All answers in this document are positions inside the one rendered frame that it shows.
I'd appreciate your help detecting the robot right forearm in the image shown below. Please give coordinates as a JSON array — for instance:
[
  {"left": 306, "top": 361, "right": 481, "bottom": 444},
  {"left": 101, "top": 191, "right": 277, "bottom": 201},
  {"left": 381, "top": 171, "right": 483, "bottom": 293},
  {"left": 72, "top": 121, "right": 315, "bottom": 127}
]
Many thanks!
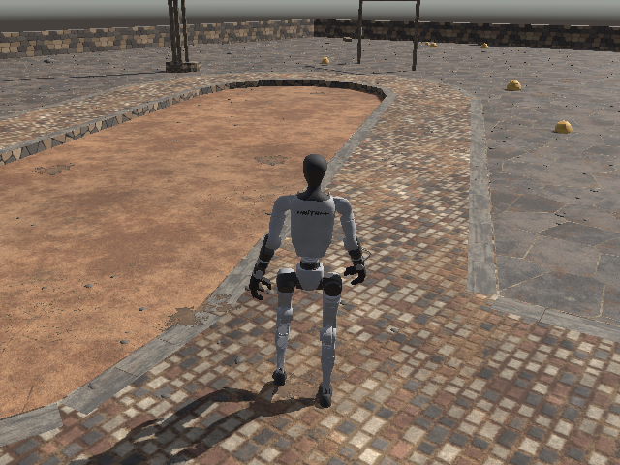
[{"left": 348, "top": 236, "right": 365, "bottom": 270}]

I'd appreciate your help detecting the right robot thigh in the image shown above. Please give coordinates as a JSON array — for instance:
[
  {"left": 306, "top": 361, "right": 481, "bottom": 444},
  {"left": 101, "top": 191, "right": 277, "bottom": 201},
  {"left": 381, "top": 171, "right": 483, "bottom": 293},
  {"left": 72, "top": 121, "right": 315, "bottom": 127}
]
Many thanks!
[{"left": 320, "top": 272, "right": 342, "bottom": 345}]

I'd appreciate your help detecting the robot left forearm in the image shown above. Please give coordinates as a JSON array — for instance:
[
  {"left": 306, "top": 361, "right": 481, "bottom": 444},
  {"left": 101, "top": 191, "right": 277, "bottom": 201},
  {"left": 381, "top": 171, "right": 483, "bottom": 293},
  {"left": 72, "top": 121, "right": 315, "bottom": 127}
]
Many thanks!
[{"left": 252, "top": 234, "right": 274, "bottom": 279}]

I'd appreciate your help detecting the left robot upper arm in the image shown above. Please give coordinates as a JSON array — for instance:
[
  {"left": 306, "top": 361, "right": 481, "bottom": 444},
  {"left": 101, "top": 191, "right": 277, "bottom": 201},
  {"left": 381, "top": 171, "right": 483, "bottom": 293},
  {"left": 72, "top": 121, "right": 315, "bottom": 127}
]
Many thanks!
[{"left": 265, "top": 195, "right": 294, "bottom": 250}]

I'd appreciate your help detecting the left robot shin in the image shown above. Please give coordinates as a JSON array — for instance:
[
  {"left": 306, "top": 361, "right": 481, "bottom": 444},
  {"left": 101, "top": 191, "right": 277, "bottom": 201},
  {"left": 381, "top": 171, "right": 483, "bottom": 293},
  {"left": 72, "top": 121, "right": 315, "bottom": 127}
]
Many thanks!
[{"left": 275, "top": 307, "right": 290, "bottom": 373}]

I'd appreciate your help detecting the robot left hand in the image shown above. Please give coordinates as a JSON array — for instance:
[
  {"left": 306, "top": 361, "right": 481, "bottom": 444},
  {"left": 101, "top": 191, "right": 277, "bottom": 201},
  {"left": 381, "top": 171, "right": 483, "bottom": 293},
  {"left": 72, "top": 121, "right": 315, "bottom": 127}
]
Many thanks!
[{"left": 249, "top": 274, "right": 271, "bottom": 300}]

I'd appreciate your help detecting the right robot upper arm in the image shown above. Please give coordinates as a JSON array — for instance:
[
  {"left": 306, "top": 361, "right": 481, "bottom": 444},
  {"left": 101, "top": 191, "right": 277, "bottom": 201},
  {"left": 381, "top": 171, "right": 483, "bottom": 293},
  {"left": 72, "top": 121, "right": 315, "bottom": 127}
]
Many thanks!
[{"left": 333, "top": 197, "right": 358, "bottom": 251}]

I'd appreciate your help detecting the robot right hand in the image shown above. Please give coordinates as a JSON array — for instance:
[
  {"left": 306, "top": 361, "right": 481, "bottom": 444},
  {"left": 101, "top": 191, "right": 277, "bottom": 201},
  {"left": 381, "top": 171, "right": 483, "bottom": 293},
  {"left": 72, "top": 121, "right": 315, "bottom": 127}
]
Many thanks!
[{"left": 344, "top": 266, "right": 366, "bottom": 285}]

